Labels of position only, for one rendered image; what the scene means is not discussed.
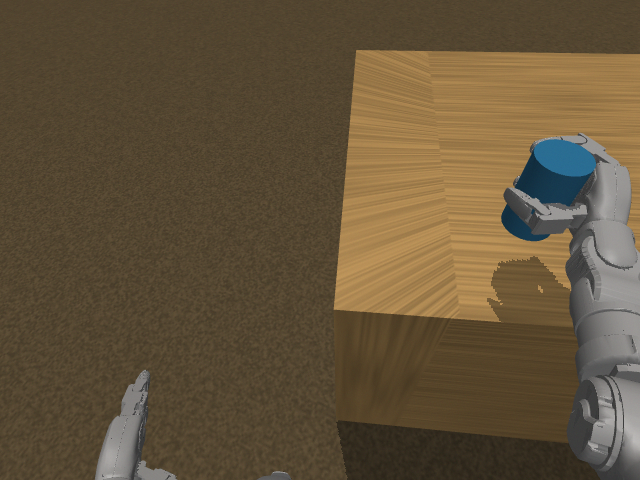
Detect left robot hand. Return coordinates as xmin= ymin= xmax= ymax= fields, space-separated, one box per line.
xmin=95 ymin=370 xmax=177 ymax=480

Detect right robot arm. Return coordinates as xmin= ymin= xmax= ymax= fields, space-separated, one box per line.
xmin=565 ymin=220 xmax=640 ymax=480

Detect right robot hand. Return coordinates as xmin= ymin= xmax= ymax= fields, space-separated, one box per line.
xmin=503 ymin=133 xmax=632 ymax=237

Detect can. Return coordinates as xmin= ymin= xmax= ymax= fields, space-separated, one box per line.
xmin=501 ymin=139 xmax=596 ymax=241

